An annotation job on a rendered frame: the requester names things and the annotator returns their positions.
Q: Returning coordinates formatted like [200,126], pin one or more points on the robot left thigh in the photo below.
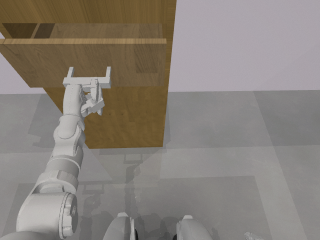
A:
[121,228]

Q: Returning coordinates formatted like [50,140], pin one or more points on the robot left upper arm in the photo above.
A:
[47,216]

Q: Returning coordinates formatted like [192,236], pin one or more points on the drawer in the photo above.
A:
[136,53]

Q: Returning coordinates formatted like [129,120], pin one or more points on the handle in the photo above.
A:
[105,82]

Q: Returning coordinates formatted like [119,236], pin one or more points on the cabinet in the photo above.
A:
[133,116]

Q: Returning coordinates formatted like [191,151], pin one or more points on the robot right shin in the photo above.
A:
[187,217]

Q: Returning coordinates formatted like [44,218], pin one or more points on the left robot forearm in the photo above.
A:
[63,167]

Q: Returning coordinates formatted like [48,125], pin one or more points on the left robot hand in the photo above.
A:
[75,98]

